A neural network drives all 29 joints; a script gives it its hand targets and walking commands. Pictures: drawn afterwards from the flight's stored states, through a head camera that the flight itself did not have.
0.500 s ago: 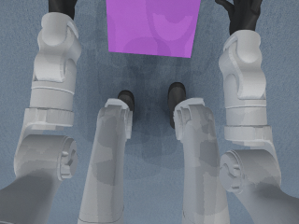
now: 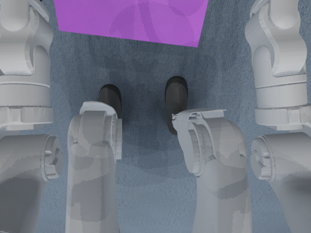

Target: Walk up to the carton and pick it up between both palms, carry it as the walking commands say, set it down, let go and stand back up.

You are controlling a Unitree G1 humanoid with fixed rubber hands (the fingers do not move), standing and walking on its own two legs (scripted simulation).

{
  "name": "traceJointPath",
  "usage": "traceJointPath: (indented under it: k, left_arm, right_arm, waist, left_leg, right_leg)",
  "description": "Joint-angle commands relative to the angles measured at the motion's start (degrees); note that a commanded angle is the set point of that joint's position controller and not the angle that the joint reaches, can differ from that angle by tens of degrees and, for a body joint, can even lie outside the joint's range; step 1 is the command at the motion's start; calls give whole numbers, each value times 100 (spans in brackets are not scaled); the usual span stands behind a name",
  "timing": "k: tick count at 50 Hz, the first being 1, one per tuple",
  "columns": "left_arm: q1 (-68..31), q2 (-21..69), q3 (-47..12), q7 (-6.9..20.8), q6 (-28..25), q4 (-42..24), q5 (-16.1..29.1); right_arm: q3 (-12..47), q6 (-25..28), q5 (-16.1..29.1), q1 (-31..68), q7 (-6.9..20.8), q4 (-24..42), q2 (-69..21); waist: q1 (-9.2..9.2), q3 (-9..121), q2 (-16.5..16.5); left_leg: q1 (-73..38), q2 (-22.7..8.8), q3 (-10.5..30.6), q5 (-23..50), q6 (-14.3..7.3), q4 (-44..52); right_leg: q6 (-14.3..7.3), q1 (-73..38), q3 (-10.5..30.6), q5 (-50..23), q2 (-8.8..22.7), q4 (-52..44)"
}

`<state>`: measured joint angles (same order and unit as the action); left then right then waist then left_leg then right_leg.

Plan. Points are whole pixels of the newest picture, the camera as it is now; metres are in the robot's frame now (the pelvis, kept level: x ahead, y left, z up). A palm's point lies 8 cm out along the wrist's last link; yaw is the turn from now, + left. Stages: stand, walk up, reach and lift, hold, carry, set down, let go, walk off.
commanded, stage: reach and lift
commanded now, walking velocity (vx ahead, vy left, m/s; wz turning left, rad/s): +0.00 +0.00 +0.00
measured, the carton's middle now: out of the picture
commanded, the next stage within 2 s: none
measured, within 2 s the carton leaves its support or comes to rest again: leaves its support in 1.78 s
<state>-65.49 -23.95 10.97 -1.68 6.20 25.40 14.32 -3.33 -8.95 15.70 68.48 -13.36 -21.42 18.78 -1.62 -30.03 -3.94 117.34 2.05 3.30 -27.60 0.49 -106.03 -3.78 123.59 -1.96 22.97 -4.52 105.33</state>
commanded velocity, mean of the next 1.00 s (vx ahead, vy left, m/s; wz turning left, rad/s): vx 0.00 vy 0.00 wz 0.00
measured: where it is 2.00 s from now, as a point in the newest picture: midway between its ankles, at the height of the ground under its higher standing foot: (146, 113)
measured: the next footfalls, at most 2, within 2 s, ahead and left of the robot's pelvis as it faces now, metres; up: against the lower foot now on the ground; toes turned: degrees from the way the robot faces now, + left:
none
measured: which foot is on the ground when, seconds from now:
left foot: down 0.00-1.00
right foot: down 0.00-1.00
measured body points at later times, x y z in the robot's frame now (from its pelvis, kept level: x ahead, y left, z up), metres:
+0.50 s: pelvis -0.05 +0.05 -0.11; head +0.32 +0.01 +0.12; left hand +0.53 +0.18 -0.29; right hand +0.50 -0.14 -0.29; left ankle +0.08 +0.16 -0.45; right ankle +0.08 -0.06 -0.45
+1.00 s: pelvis -0.02 +0.06 -0.11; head +0.36 +0.02 +0.11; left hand +0.55 +0.14 -0.31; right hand +0.51 -0.14 -0.31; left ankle +0.08 +0.16 -0.45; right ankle +0.08 -0.06 -0.45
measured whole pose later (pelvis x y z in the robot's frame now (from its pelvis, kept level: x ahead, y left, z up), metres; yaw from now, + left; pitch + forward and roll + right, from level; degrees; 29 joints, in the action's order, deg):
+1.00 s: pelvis -0.02 +0.06 -0.11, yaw -1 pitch +33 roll +0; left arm -86.1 -18.8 -3.3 -12.3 7.0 57.9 14.7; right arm -7.5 -4.7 9.4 83.5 -7.5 -55.6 15.2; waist -5.4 -30.0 1.9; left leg 123.4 4.0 -3.0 -35.7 -1.7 -126.3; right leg 2.0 123.8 1.7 35.3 -2.7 126.4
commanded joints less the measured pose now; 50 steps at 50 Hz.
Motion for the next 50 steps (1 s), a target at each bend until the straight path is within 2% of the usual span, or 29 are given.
traceJointPath:
  k: [1,2,4,5,6,7,8,10,12,13,14,17,19,22,24,25,27,28,29,30,31,33,35,37,39,41,43,46,50]
  left_arm:
    - [-1805,-1657,404,393,17,2483,-309]
    - [-2343,-1728,421,472,5,1969,-509]
    - [-3319,-1329,56,377,-97,1256,-435]
    - [-3255,-1007,-318,307,-186,921,-289]
    - [-3559,-1134,-574,154,-223,-628,-36]
    - [-3454,-1284,-540,189,-185,1383,-256]
    - [-3309,-1540,-246,256,-92,1845,-370]
    - [-3302,-1902,775,455,289,3927,-731]
    - [-3690,-2224,1352,495,234,3905,-992]
    - [-3737,-2125,1279,462,232,4025,-1000]
    - [-4114,-2003,1151,369,100,3426,-1063]
    - [-5083,-1098,-191,129,12,2482,-599]
    - [-4927,-601,-771,73,49,3410,-455]
    - [-4958,-1045,-363,-128,-19,3584,-510]
    - [-4924,-672,-829,-227,-139,3171,-36]
    - [-4874,-646,-960,-303,-211,2795,103]
    - [-5083,-224,-1768,-505,-276,1976,556]
    - [-4561,32,-1988,-586,-131,2844,520]
    - [-4456,338,-2202,-661,-90,2305,581]
    - [-4019,445,-2157,-744,4,3029,407]
    - [-3872,569,-2015,-801,58,2782,411]
    - [-4081,637,-2117,-956,22,2406,251]
    - [-3789,786,-1929,-1008,-13,2579,-68]
    - [-4683,800,-2112,-1075,-124,1161,28]
    - [-4417,1091,-2003,-1122,-108,943,109]
    - [-3757,1301,-1593,-1120,23,1957,-204]
    - [-3598,1353,-1644,-912,66,2656,74]
    - [-4305,1016,-1695,-778,-178,2017,98]
    - [-4803,1438,-1883,-639,-213,2424,151]
  right_arm:
    - [-187,-55,-662,948,20,-1732,-1715]
    - [2,-112,-601,1524,78,-1659,-1436]
    - [178,12,-287,2398,234,-1448,-1337]
    - [321,225,-80,2422,273,-1107,-1220]
    - [570,349,327,3196,197,695,-773]
    - [489,315,256,2877,161,-834,-893]
    - [405,259,227,3103,49,-524,-823]
    - [327,-110,20,3170,-136,-1921,-944]
    - [164,-251,-172,3373,-69,-2300,-1152]
    - [-21,-237,-204,3489,15,-2561,-1093]
    - [-84,-211,-271,3775,111,-2428,-992]
    - [-335,-116,-212,4068,265,-3119,-219]
    - [-483,-9,-206,4091,341,-3855,116]
    - [-787,191,-674,4206,258,-3683,315]
    - [-1025,453,-1046,3835,201,-3516,407]
    - [-940,543,-962,3927,210,-3128,325]
    - [-1044,644,-852,3492,222,-3174,470]
    - [-1313,654,-931,3309,264,-3442,673]
    - [-1281,711,-670,3331,323,-2928,793]
    - [-1308,715,-614,3114,387,-3142,868]
    - [-1372,745,-713,3225,430,-2717,945]
    - [-1473,751,-723,2697,557,-3262,668]
    - [-1229,724,-673,2606,745,-3400,253]
    - [-806,740,-365,3179,850,-2576,-95]
    - [-848,726,-303,3237,823,-2382,-36]
    - [-987,812,-472,3325,742,-2233,455]
    - [-564,746,-596,3233,642,-2302,-135]
    - [-251,656,-626,3300,591,-2162,-1156]
    - [-157,613,-472,3333,500,-2750,-1576]
  waist:
    - [922,10075,-1295]
    - [1098,10158,-775]
    - [1236,10498,68]
    - [1097,10821,633]
    - [1124,13501,1000]
    - [1202,11524,864]
    - [1391,11530,606]
    - [1491,9118,278]
    - [1871,8459,-342]
    - [1587,8000,-407]
    - [1613,8076,-366]
    - [419,7696,641]
    - [260,7268,1235]
    - [175,7537,640]
    - [-604,8366,398]
    - [-511,8861,458]
    - [-1171,9877,864]
    - [-1292,9576,1292]
    - [-1283,10237,1730]
    - [-1158,9915,1884]
    - [-1033,10128,1881]
    - [-1127,10144,1969]
    - [-843,9393,1666]
    - [-792,10167,1256]
    - [-875,10453,1295]
    - [-779,10435,1311]
    - [-800,9980,732]
    - [-694,10135,75]
    - [-739,9731,347]
  left_leg:
    - [1728,-359,-1135,-289,-137,246]
    - [945,-286,-996,175,-20,-24]
    - [-359,-97,-768,1174,-64,-294]
    - [-1219,-62,-602,2087,-8,-619]
    - [-3187,105,-671,3462,85,-819]
    - [-1081,-125,-849,1678,90,-968]
    - [-719,-138,-910,1072,15,-1056]
    - [477,-273,-987,-670,-11,-1429]
    - [956,-272,-957,-1005,-5,-1399]
    - [869,-307,-923,-1160,-77,-1234]
    - [477,-313,-935,-1013,-91,-1181]
    - [-1280,-377,-597,-1172,-98,-772]
    - [-1699,-356,-457,-1151,-28,-690]
    - [-1527,-215,-607,-479,3,-948]
    - [-2056,-32,-381,457,114,-999]
    - [-2385,20,-388,995,114,-1051]
    - [-3827,151,-212,1929,231,-1136]
    - [-4712,126,61,2321,275,-1020]
    - [-5803,129,198,2858,327,-1136]
    - [-6154,110,383,3074,295,-1094]
    - [-6628,164,588,3495,261,-1100]
    - [-6909,133,808,3918,285,-1054]
    - [-6886,132,941,4123,219,-916]
    - [-6884,128,936,4176,118,-1000]
    - [-7029,167,936,4469,92,-989]
    - [-7111,242,920,4556,79,-1119]
    - [-5471,463,352,3365,1,-1159]
    - [-3594,584,-45,2588,-100,-1070]
    - [-3163,535,-331,1943,-35,-1217]
  right_leg:
    - [908,-9112,1827,-3676,684,-336]
    - [972,-8482,1770,-2924,549,-251]
    - [740,-7491,1490,-3537,251,167]
    - [576,-7041,1457,-4100,23,448]
    - [522,-8485,1397,-5301,-173,533]
    - [344,-8573,1715,-4924,78,549]
    - [433,-9160,1885,-4339,102,486]
    - [745,-8455,2399,-1459,312,-3]
    - [901,-8245,2485,-249,379,-163]
    - [807,-7717,2159,30,274,-152]
    - [773,-7295,1786,464,179,-70]
    - [501,-5467,688,816,-3,278]
    - [424,-4271,397,846,30,477]
    - [594,-4643,327,162,118,615]
    - [541,-4952,44,-948,91,868]
    - [534,-4965,37,-1400,89,969]
    - [453,-4397,-298,-1894,74,1188]
    - [439,-3302,-550,-1534,97,1304]
    - [355,-2956,-500,-1450,108,1280]
    - [354,-2322,-561,-1242,126,1332]
    - [350,-2010,-511,-1196,114,1365]
    - [385,-1481,-539,-1297,74,1447]
    - [438,-854,-462,-1175,52,1320]
    - [484,-1486,-341,-1530,54,1415]
    - [505,-1624,-344,-1608,23,1423]
    - [463,-1374,-321,-1470,49,1374]
    - [456,-2739,-194,-1760,144,1157]
    - [597,-4480,-10,-2622,53,1270]
    - [589,-4589,58,-2280,-45,1121]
